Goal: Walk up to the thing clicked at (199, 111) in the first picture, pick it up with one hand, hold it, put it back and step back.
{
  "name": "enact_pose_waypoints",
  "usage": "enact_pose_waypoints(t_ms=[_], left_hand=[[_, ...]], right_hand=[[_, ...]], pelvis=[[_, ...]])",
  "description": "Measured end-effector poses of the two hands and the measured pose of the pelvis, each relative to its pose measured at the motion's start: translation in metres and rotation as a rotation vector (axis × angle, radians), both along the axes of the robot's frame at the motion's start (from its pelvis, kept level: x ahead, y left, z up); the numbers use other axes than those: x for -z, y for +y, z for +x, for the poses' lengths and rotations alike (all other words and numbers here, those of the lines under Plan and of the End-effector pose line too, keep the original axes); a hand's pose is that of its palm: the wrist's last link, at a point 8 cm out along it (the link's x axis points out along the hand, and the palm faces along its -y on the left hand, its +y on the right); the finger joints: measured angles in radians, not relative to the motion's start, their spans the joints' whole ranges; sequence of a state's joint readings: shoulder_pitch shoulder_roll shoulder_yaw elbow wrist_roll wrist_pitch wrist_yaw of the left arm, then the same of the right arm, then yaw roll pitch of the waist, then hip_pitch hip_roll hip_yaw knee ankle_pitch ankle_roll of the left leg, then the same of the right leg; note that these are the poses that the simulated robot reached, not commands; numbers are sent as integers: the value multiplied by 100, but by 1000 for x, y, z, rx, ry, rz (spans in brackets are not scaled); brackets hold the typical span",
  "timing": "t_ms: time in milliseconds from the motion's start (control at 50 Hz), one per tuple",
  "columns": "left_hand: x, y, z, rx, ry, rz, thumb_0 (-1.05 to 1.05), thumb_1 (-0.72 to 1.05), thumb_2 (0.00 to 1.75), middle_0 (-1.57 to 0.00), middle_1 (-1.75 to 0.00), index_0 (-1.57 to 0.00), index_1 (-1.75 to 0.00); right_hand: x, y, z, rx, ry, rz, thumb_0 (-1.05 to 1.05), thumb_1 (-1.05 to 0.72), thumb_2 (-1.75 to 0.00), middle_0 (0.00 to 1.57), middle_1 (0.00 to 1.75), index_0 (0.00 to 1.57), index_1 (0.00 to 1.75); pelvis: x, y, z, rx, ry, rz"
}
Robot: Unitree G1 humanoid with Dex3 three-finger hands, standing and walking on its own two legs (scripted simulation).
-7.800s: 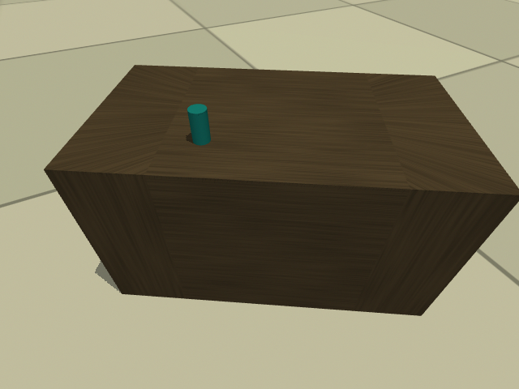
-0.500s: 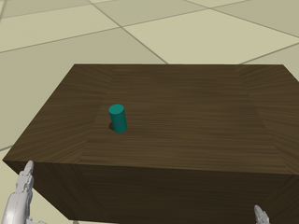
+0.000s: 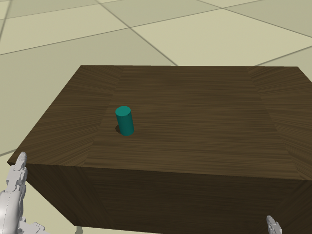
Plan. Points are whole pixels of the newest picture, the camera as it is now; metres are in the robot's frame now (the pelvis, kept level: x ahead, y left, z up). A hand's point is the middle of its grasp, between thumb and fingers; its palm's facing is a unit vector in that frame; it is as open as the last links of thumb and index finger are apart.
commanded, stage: go down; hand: left
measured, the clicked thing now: (125, 121) +0.55 +0.16 -0.02
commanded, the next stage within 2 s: none
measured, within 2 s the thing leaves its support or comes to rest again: neither
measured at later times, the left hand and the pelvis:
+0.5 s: hand (42, 184) +0.23 +0.28 +0.09, palm faces +0.29 -0.90 -0.32, open 17.6 cm; pelvis +0.01 +0.01 -0.01, yaw +0 degrees
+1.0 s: hand (41, 173) +0.26 +0.29 +0.09, palm faces +0.26 -0.94 -0.22, open 17.7 cm; pelvis +0.01 +0.02 -0.01, yaw +0 degrees
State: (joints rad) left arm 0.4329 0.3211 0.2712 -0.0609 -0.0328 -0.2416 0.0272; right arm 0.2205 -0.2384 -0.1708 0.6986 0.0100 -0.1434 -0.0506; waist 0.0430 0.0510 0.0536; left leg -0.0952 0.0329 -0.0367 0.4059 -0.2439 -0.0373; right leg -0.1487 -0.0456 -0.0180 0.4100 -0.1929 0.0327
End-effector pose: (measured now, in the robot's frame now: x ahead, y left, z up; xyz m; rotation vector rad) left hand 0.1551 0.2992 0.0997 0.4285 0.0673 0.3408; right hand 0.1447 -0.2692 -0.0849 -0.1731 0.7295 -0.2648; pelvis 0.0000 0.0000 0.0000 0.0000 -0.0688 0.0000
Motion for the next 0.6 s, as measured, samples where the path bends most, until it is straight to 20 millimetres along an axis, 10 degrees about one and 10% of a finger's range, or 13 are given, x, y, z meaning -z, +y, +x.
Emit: enact_pose_waypoints(t_ms=[600], left_hand=[[-5,24,52,95,-96,-112,-1,-61,6,-6,-7,-6,-7]], right_hand=[[0,25,8,-7,-7,17,-1,50,-5,5,5,6,5]], pelvis=[[8,15,8,6,46,-8]])
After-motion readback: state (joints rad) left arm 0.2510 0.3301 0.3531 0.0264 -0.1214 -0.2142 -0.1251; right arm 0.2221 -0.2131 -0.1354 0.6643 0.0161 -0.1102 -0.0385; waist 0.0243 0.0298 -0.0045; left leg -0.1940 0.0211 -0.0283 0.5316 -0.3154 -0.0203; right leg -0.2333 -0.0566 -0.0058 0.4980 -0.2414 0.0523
